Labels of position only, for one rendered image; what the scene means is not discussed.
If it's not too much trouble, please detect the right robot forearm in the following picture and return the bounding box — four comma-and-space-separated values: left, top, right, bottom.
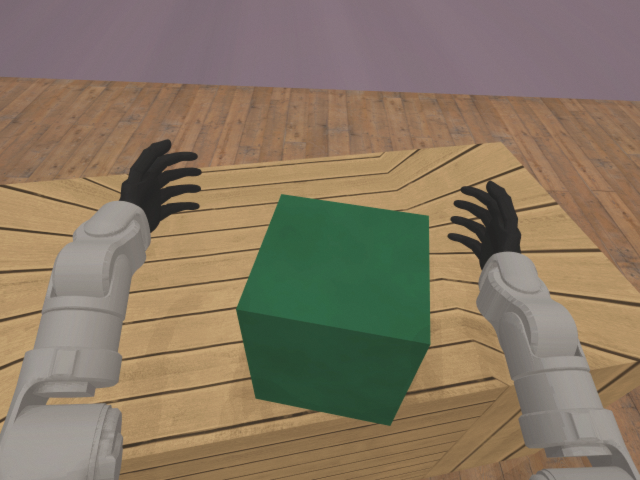
476, 252, 640, 480

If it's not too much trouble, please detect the right robot hand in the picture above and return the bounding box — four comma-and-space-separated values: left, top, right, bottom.
448, 181, 521, 270

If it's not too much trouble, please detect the pedestal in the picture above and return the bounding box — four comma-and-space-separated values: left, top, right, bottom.
0, 142, 640, 480

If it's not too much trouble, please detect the carton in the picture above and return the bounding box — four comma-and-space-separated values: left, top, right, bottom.
236, 194, 430, 426

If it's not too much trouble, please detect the robot left upper arm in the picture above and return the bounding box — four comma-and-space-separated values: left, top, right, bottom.
0, 403, 123, 480

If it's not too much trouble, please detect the left robot forearm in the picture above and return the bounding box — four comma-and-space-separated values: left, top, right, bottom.
0, 201, 151, 460

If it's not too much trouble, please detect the left robot hand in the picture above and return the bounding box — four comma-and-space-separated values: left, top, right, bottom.
119, 139, 202, 233

